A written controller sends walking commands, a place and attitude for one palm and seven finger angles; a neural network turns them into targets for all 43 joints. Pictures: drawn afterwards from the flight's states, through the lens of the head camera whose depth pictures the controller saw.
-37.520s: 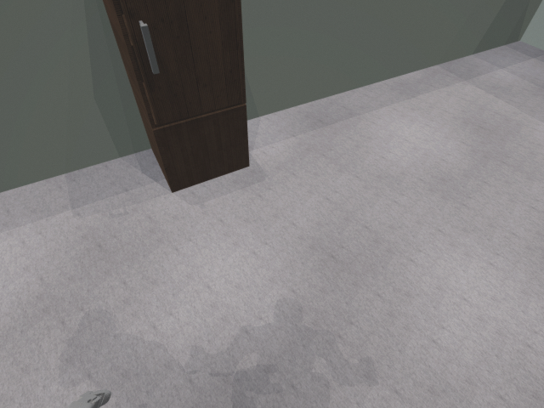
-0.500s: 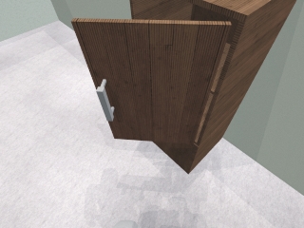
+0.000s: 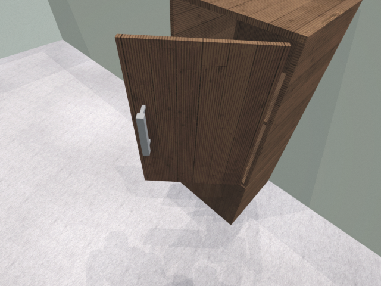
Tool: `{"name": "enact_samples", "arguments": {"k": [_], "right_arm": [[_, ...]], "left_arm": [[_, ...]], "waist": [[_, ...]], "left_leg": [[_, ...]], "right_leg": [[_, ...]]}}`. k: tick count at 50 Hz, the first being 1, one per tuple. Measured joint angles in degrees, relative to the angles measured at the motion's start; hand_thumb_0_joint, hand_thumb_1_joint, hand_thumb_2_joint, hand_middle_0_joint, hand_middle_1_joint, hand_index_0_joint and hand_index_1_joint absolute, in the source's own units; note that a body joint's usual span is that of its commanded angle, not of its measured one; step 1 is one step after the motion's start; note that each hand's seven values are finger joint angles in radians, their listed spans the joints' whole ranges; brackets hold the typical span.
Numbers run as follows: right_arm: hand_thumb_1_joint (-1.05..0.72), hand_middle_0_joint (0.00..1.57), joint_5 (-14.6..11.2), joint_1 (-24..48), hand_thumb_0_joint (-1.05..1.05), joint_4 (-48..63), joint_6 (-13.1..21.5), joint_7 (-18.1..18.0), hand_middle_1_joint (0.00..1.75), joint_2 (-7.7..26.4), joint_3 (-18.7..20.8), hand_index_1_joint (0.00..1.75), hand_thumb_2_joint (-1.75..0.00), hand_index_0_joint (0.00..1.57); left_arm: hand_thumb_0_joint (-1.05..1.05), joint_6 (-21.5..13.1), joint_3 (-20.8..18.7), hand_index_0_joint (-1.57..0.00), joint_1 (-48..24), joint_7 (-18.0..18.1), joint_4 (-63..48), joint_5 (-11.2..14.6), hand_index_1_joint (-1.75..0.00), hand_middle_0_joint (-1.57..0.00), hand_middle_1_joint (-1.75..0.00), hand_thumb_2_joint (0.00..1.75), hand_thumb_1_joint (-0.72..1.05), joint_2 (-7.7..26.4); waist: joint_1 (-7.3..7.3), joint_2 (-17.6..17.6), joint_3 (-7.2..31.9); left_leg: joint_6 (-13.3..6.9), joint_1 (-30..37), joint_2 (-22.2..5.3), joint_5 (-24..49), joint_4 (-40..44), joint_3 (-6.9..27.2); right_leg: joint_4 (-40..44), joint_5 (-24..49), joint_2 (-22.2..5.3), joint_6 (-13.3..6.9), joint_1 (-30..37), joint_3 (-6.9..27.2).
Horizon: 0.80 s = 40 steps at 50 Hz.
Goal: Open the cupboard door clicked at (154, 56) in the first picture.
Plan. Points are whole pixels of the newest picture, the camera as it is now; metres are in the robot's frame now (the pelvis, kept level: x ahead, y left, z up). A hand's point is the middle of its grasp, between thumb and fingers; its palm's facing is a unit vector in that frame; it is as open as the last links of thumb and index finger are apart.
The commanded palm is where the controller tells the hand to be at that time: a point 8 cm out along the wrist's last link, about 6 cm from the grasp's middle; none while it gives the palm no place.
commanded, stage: come to a stop and stand still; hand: left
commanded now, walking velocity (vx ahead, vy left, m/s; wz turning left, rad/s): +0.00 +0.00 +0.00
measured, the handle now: (144, 131) +0.54 +0.17 -0.03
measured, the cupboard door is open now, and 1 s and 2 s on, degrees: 41 41 41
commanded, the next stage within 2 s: look again from close up in 0.08 s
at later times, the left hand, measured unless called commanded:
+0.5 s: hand out of the picture +0.00 +0.17 -0.17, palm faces +0.03 -0.97 -0.25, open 7.4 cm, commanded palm none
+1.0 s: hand out of the picture -0.01 +0.17 -0.17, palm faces +0.02 -0.97 -0.23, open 7.4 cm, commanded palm none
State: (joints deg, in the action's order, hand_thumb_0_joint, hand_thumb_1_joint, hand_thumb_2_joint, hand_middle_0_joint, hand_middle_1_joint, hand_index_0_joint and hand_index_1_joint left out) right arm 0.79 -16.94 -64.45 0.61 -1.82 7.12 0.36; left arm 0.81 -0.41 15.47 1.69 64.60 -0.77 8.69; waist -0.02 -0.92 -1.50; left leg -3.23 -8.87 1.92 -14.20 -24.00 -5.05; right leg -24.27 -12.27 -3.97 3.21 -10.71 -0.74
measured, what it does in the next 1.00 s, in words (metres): stands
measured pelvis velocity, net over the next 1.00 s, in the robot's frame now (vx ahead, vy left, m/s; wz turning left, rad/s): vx -0.03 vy -0.03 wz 0.02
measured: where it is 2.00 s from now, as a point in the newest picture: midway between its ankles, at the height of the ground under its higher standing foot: outside the picture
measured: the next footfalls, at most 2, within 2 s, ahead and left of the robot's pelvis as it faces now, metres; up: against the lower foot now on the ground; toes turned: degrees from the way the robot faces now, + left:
none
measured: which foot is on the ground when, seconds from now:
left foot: down 0.00-1.00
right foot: down 0.00-1.00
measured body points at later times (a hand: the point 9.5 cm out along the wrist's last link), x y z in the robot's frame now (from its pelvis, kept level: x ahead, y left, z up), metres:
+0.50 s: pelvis -0.02 -0.03 -0.01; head -0.03 -0.03 +0.44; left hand +0.00 +0.22 -0.16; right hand +0.05 -0.28 -0.15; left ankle -0.01 +0.08 -0.74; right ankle +0.01 -0.15 -0.74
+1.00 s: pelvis -0.03 -0.03 +0.00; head -0.04 -0.03 +0.45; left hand -0.01 +0.22 -0.16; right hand -0.02 -0.28 -0.15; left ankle -0.01 +0.08 -0.74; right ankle +0.01 -0.15 -0.74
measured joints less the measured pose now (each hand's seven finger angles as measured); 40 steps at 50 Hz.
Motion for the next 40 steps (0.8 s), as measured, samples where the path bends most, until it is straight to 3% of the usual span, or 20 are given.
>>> {"name": "enact_samples", "arguments": {"k": [9, 11, 21, 30, 40], "right_arm": [[-0.91, 0.21, 0.1, -1.1, 0.01, -1.3, -0.2, 0.2, 0.3, -1.1, 0.0, 0.3, -0.9, 0.2], [-0.91, 0.21, 0.3, -1.5, 0.01, 0.6, -0.1, 0.8, 0.3, -0.9, -0.2, 0.3, -0.9, 0.2], [-0.9, 0.21, 0.3, 1.6, 0.01, 5.7, 0.4, 0.5, 0.3, 3.8, 1.6, 0.3, -0.9, 0.2], [-0.9, 0.2, 0.3, 6.5, 0.01, 6.8, 0.2, 1.2, 0.3, 7.5, 1.4, 0.3, -0.9, 0.19], [-0.9, 0.2, 0.6, 6.0, 0.01, 4.8, -0.2, 1.9, 0.3, 8.5, 0.6, 0.3, -0.9, 0.19]], "left_arm": [[0.01, -0.4, 0.4, -0.2, 1.9, 0.1, 0.8, -0.2, -0.3, -0.2, -0.3, 0.9, 0.91, -1.6], [0.01, -0.5, 1.4, -0.2, 2.5, -0.2, -0.8, -0.4, -0.3, -0.2, -0.3, 0.9, 0.91, -1.0], [0.01, -1.4, 0.6, -0.2, 3.2, 0.4, -5.4, -0.5, -0.3, -0.2, -0.3, 0.9, 0.9, 2.0], [0.01, -1.8, 0.5, -0.2, -0.2, -0.4, -6.9, -0.3, -0.3, -0.2, -0.3, 0.9, 0.9, 4.6], [0.01, -1.6, 0.5, -0.2, -2.6, -1.0, -6.8, -0.3, -0.3, -0.2, -0.3, 0.9, 0.9, 6.7]], "waist": [[0.17, -0.3, 0.4], [-0.36, -0.9, -0.1], [-0.33, 1.2, 1.2], [0.15, 1.4, 1.3], [-0.09, 0.7, 1.0]], "left_leg": [[0.1, 0.1, 0.0, 1.0, 1.1, -0.2], [0.2, -0.7, 0.4, 1.1, 0.6, 0.0], [1.5, -4.5, -1.6, -2.3, -7.4, 1.6], [2.5, -3.4, -2.6, -0.5, -5.9, 2.0], [2.9, -3.7, -2.8, 1.9, -3.3, 2.7]], "right_leg": [[0.3, 0.6, 0.1, -0.3, -0.3, 0.2], [-2.0, -0.5, -0.4, -1.4, -1.9, 0.1], [-7.0, -2.8, 1.3, -2.0, -3.9, -1.4], [-5.5, -1.1, 2.3, -3.1, -2.8, -1.9], [-2.4, 1.3, 2.6, -3.5, -2.6, -2.6]]}}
